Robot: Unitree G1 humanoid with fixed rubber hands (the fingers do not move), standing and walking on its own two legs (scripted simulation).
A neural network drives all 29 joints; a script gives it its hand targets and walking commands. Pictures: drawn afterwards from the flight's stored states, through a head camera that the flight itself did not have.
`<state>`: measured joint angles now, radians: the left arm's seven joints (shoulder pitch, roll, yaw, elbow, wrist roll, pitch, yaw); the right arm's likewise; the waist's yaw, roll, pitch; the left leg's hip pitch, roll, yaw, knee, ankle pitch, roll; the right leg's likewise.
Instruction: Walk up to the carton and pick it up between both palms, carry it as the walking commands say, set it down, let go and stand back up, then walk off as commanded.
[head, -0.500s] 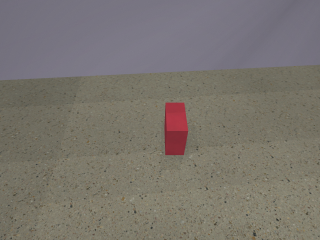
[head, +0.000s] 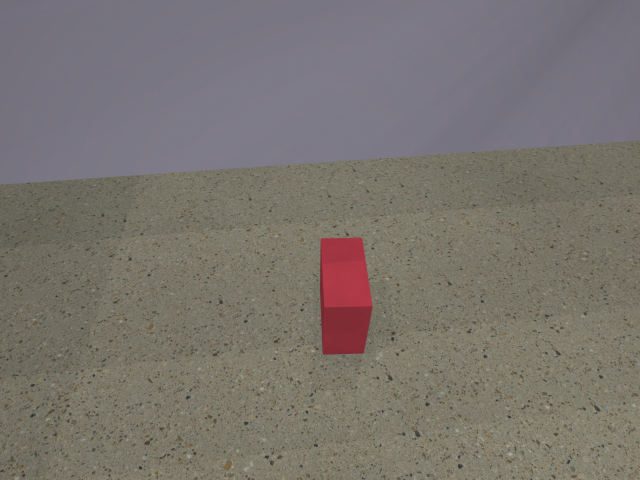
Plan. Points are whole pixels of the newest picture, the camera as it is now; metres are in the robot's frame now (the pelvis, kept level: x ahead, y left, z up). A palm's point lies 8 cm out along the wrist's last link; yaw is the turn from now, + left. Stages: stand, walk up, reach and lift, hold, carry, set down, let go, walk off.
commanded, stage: walk up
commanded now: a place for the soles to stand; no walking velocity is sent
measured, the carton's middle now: (342, 296) +0.85 -0.08 -0.61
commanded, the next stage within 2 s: none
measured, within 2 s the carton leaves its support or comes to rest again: neither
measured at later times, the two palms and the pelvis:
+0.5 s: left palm (58, 432) +0.23 +0.35 -0.08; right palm (543, 427) +0.24 -0.31 -0.09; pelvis +0.16 +0.01 +0.00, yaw +0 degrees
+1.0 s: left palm (89, 352) +0.35 +0.36 -0.08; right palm (494, 320) +0.42 -0.30 -0.09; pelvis +0.31 +0.01 +0.00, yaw +1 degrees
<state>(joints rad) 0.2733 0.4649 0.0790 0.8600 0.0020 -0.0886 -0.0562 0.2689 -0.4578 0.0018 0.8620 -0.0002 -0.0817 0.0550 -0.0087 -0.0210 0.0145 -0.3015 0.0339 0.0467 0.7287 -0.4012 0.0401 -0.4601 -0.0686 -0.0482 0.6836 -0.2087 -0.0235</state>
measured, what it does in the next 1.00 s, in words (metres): walks ahead: left foot, then right foot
